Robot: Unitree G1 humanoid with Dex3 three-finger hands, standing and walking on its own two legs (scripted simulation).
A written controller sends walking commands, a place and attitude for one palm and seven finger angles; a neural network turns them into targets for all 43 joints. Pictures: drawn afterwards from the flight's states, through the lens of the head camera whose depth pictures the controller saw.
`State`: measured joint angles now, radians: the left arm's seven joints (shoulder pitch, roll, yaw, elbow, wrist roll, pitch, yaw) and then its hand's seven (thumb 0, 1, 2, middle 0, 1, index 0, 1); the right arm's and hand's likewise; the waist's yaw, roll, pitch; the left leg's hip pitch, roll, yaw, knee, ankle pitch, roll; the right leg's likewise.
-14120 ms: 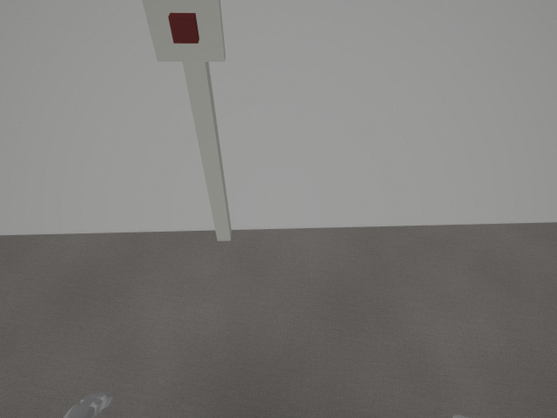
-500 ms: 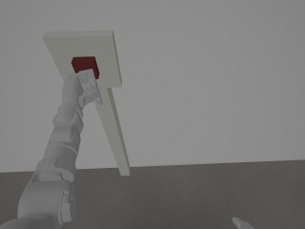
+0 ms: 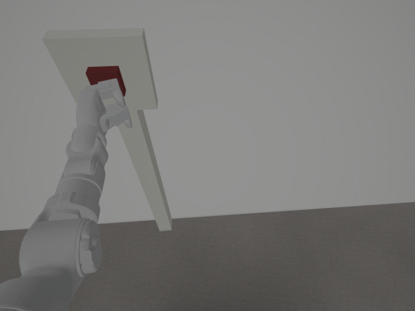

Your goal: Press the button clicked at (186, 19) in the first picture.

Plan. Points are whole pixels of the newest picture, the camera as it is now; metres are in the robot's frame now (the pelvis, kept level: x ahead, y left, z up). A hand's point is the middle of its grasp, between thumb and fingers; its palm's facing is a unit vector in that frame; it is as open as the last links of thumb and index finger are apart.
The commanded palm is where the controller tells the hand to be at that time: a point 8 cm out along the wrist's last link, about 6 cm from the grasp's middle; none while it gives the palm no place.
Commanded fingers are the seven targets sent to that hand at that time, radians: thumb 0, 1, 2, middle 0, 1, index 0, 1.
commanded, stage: press the button with the knuckle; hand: left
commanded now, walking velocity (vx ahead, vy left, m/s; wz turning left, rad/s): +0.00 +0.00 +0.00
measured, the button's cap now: (107, 80) +0.53 +0.19 +0.16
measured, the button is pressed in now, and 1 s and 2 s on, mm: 4 0 0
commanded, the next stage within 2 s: hold the button down briefly in 0.16 s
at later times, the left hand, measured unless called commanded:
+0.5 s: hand (123, 105) +0.48 +0.16 +0.13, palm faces +0.07 -1.00 -0.01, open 3.1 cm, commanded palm +0.47 +0.21 +0.13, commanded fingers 0.00 0.90 0.90 -1.30 -1.50 -1.30 -1.50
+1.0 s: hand (124, 113) +0.46 +0.16 +0.13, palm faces +0.07 -1.00 +0.01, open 3.0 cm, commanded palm +0.42 +0.21 +0.13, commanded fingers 0.00 0.90 0.90 -1.30 -1.50 -1.30 -1.50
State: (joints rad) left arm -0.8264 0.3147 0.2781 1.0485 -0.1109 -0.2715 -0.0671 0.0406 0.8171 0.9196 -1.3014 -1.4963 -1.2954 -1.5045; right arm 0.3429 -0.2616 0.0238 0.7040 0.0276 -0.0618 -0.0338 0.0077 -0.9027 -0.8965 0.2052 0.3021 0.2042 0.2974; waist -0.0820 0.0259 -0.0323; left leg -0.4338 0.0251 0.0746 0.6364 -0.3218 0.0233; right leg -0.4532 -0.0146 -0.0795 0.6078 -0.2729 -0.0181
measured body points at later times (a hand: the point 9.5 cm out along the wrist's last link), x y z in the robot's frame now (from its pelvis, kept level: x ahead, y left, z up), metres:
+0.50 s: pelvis -0.02 +0.00 -0.01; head +0.04 +0.00 +0.44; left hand +0.47 +0.21 +0.14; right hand -0.01 -0.27 -0.13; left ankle +0.00 +0.10 -0.73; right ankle +0.02 -0.11 -0.73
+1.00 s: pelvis +0.00 +0.00 +0.00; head +0.03 -0.01 +0.44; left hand +0.45 +0.21 +0.13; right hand +0.05 -0.26 -0.12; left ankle +0.00 +0.10 -0.73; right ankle +0.02 -0.11 -0.73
